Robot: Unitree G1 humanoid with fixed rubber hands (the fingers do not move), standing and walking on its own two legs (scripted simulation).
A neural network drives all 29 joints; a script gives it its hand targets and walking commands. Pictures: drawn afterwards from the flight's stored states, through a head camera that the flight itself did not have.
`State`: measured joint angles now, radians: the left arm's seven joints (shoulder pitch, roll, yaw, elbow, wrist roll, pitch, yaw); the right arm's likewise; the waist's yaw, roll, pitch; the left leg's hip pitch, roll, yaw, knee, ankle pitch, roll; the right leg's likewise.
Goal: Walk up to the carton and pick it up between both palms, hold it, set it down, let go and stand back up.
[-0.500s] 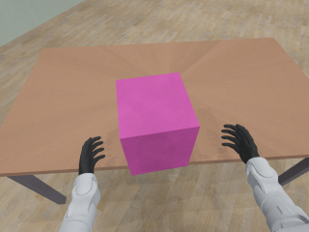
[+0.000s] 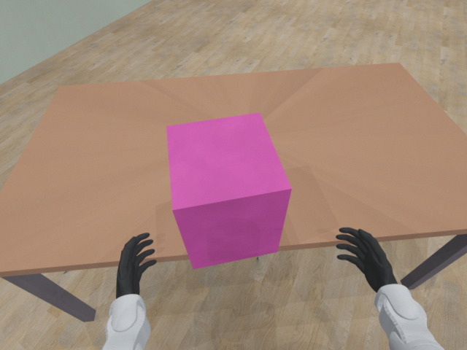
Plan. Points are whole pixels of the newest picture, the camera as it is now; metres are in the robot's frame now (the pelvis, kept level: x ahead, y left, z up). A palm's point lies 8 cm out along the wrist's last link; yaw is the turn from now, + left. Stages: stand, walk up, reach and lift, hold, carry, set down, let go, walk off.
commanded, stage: set down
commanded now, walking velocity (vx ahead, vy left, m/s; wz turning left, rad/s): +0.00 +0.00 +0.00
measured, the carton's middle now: (225, 193) +0.45 +0.05 -0.03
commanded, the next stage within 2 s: let go in 1.54 s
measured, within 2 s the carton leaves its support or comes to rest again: neither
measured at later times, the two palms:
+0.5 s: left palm (126, 307) +0.21 +0.21 -0.04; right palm (380, 305) +0.23 -0.23 -0.05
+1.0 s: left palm (112, 322) +0.19 +0.24 -0.06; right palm (372, 324) +0.20 -0.20 -0.06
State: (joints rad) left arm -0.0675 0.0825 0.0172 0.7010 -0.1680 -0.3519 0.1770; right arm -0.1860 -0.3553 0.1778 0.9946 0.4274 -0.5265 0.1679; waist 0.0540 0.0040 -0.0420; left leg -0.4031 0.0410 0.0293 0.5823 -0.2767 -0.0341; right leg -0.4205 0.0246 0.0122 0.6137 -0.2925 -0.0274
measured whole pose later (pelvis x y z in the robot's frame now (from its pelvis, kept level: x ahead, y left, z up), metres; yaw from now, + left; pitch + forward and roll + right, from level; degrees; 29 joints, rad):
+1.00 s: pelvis +0.03 +0.01 +0.02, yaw +0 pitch -3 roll +0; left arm 0.18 0.16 0.02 0.61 -0.05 -0.11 0.06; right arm 0.11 -0.21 0.07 0.86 0.13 -0.38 0.06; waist 0.02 -0.02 0.04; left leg -0.09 0.03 0.04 0.39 -0.24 -0.02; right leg -0.10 0.02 0.02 0.40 -0.25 -0.01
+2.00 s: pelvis +0.01 +0.02 +0.01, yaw +0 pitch -5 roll +0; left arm 0.20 0.18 -0.02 0.54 -0.02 0.13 0.02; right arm 0.18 -0.17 -0.05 0.74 -0.04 -0.20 0.02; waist 0.01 0.00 0.10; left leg -0.10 0.03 0.03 0.44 -0.25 -0.01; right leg -0.09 0.01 0.01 0.42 -0.24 0.00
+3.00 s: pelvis -0.06 +0.04 +0.01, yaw +0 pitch -4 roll +0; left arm 0.40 0.21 -0.01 0.96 0.02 0.00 0.02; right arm 0.40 -0.22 -0.01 0.91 -0.01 0.01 -0.02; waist 0.00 0.00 0.01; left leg -0.28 0.00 0.06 0.54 -0.26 0.02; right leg -0.27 -0.02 0.05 0.52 -0.24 0.03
